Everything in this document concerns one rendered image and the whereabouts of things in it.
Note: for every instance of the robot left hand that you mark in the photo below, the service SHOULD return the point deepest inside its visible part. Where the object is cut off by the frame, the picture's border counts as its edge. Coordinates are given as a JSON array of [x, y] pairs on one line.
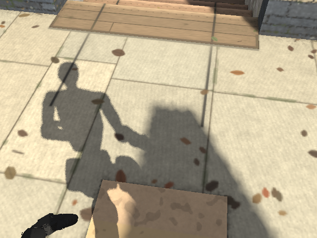
[[48, 224]]

